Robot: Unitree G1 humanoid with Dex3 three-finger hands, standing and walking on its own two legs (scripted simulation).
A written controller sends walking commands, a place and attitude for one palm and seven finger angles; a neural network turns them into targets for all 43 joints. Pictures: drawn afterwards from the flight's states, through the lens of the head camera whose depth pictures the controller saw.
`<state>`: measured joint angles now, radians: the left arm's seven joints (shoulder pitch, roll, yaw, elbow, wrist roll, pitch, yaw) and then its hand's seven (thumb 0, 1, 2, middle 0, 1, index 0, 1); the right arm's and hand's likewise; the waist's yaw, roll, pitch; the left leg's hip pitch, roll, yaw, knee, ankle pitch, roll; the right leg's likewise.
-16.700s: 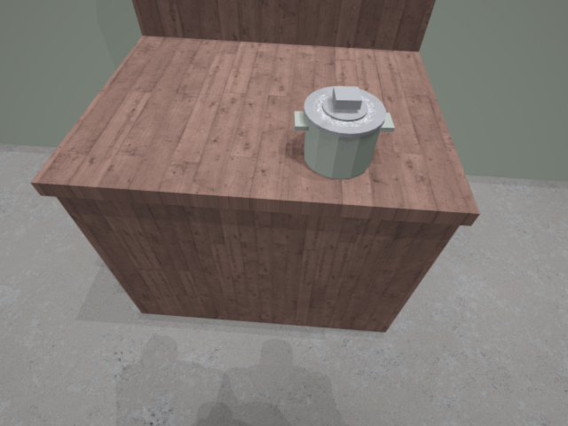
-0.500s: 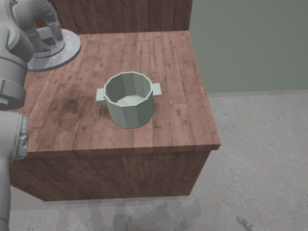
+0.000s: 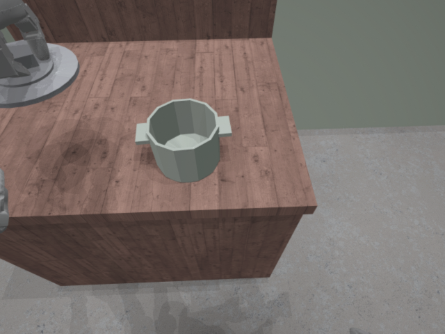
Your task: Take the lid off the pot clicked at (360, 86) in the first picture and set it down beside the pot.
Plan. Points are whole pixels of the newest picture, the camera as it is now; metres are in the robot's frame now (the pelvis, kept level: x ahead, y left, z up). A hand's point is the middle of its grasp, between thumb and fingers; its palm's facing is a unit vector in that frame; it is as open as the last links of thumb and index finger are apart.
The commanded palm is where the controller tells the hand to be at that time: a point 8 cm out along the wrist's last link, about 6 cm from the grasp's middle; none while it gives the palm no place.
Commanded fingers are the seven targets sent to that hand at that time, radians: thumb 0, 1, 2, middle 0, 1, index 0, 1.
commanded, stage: move the lid sideways beside the pot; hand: left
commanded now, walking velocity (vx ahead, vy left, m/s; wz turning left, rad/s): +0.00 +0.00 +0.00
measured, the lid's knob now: (15, 56) +0.49 +0.32 +0.24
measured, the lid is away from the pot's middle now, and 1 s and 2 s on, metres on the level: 0.24 0.24 0.23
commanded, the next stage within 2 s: lower the lid onto the table in 0.04 s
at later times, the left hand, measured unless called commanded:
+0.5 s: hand (18, 66) +0.47 +0.31 +0.23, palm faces -0.29 -0.13 -0.95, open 7.2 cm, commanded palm +0.47 +0.31 +0.30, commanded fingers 0.00 0.43 1.16 -0.80 -0.99 -0.83 -1.01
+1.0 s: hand (32, 90) +0.47 +0.31 +0.19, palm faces -0.36 -0.12 -0.93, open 7.2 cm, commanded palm +0.48 +0.31 +0.26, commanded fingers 0.00 0.43 1.16 -0.80 -0.99 -0.83 -1.01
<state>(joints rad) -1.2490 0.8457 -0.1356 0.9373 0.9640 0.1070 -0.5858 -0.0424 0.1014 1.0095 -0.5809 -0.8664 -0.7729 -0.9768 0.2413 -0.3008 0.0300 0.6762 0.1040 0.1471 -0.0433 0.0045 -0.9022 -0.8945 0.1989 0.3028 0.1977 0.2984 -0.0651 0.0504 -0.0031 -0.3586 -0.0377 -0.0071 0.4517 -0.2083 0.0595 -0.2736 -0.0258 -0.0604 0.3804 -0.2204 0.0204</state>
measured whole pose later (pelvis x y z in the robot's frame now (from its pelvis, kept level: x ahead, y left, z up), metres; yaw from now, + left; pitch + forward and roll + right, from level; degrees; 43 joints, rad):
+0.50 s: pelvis +0.01 +0.01 +0.00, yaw -1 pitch +8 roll -2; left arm -1.23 0.85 -0.10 0.99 0.97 0.11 -0.58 -0.04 0.11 1.01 -0.58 -0.86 -0.78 -0.98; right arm 0.25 -0.29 0.03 0.66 0.10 0.13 -0.03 0.00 -0.90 -0.89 0.20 0.30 0.20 0.30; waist -0.08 0.04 -0.01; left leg -0.37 -0.04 0.01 0.46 -0.22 0.07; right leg -0.29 -0.03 -0.05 0.38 -0.22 0.03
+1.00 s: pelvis +0.00 +0.01 +0.00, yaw +0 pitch +8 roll -2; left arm -1.18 0.81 -0.13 1.01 0.95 0.06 -0.56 -0.04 0.11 1.01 -0.57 -0.86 -0.78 -0.98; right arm 0.25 -0.29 0.03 0.67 0.10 0.12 -0.04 0.00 -0.90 -0.89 0.20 0.30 0.20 0.30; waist -0.08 0.03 0.00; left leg -0.39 -0.04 0.00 0.49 -0.23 0.07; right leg -0.30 -0.03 -0.06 0.39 -0.23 0.03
